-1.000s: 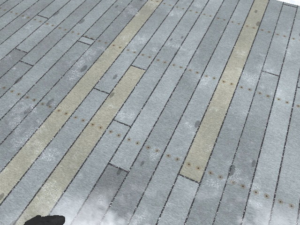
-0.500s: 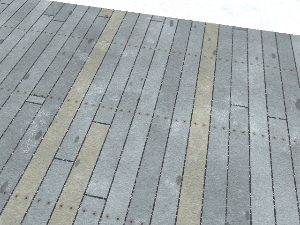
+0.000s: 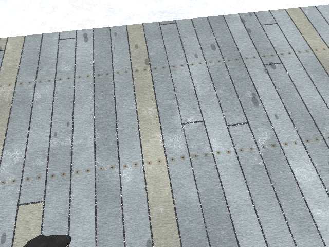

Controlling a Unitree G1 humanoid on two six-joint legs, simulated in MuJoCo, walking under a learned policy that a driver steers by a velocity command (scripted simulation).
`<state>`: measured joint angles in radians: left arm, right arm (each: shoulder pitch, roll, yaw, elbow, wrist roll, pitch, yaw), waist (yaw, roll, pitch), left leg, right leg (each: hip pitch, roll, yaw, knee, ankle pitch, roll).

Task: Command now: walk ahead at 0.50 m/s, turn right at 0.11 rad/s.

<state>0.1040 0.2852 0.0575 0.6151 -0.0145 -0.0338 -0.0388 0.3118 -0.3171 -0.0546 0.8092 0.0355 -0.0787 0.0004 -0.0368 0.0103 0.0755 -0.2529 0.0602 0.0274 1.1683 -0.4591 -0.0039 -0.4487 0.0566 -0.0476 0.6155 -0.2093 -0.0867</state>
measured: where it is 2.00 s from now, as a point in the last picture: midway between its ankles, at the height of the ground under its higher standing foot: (106, 174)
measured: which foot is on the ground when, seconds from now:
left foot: up 0.00-0.46, down 0.48-0.94, up 0.96-1.00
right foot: down 0.00-0.48, up 0.50-0.92, down 0.94-1.00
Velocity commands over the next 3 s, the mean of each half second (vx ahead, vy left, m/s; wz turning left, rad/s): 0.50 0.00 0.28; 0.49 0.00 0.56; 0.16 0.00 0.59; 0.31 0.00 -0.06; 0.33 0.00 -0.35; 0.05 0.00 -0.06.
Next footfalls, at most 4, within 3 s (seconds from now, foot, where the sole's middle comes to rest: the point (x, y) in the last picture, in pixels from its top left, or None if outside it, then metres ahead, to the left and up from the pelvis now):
0.48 left None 0.41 0.17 -0.76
0.94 right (155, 178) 0.72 0.06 -0.76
1.40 left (91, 194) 0.66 0.33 -0.76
1.82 right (127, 156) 0.84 0.18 -0.76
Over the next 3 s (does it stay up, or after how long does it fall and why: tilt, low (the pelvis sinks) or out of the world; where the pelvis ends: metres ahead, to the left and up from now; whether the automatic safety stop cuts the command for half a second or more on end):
stays up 0.99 0.44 0.02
